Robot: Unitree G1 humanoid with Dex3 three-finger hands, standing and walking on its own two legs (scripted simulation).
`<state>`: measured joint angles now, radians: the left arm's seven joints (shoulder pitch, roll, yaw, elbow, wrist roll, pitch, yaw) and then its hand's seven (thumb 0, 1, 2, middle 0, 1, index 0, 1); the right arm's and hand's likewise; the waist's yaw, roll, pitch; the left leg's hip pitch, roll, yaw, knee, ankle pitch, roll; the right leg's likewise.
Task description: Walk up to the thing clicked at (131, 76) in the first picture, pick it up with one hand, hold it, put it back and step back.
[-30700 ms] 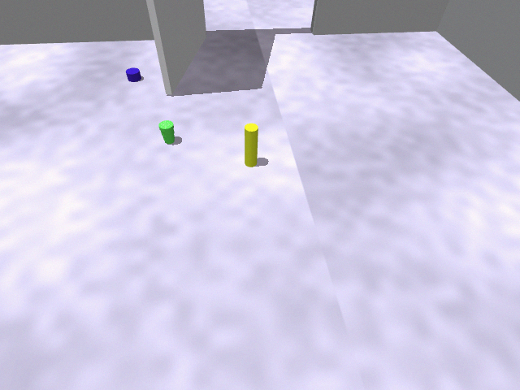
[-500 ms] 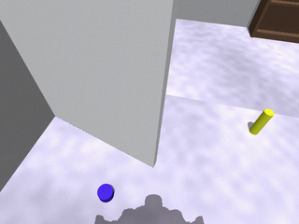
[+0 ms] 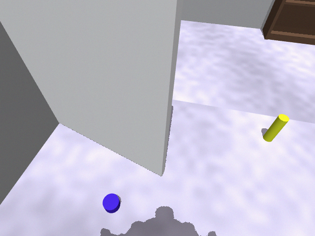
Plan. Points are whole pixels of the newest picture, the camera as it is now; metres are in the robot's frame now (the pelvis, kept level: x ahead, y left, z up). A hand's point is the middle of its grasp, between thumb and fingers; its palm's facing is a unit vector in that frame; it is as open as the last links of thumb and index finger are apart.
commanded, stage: stand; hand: left
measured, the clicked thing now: (111, 203) +0.43 +0.26 -0.75
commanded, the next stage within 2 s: walk up in 0.08 s
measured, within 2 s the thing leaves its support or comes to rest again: neither
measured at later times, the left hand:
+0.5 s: hand out of the picture +0.06 +0.32 -0.18, palm faces -0.03 -0.93 -0.37, open 7.4 cm
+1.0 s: hand out of the picture -0.11 +0.28 -0.15, palm faces -0.06 -0.91 -0.42, open 7.4 cm
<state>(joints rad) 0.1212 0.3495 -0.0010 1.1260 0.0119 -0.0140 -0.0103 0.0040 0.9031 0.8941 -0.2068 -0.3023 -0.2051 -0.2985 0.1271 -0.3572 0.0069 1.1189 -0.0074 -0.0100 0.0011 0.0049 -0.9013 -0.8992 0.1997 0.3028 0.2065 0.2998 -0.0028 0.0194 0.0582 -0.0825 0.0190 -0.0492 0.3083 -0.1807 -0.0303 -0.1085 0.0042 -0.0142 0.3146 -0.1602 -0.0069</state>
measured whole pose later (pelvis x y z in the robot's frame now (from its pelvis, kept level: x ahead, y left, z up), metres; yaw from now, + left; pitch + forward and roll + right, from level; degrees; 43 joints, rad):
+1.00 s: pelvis -0.21 +0.02 -0.02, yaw -3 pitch -1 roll +2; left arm 0.18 0.34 0.07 0.79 0.04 0.06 0.00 0.01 0.90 0.89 -0.21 -0.30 -0.21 -0.30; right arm 0.17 -0.42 -0.04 0.85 0.00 0.04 -0.04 0.00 -0.90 -0.90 0.20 0.30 0.21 0.30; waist 0.02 0.02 0.16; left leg -0.44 -0.10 -0.11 1.10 -0.53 -0.02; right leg -0.32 -0.01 0.02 0.62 -0.28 -0.03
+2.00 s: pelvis -0.32 +0.03 -0.02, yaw -1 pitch -3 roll -1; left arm 0.21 0.36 0.04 1.00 0.03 -0.03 -0.01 0.00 0.90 0.89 -0.21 -0.30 -0.21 -0.30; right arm 0.17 -0.35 -0.03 0.98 -0.01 -0.01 0.02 0.01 -0.90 -0.90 0.20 0.30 0.21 0.30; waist 0.01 0.02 0.05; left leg -0.26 -0.01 -0.05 0.57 -0.26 0.00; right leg -0.14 0.00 -0.01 0.52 -0.34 0.00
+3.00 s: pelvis -0.33 +0.02 +0.00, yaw -2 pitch -3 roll +0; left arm 0.10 0.34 0.01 1.14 0.01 -0.01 -0.01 0.00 0.90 0.89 -0.21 -0.30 -0.21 -0.30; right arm 0.09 -0.35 0.00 1.13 -0.01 -0.01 0.00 0.01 -0.90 -0.90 0.20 0.30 0.21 0.30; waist 0.00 0.01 0.07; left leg -0.15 0.00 -0.05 0.33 -0.13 -0.01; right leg -0.05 0.00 0.00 0.30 -0.21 0.01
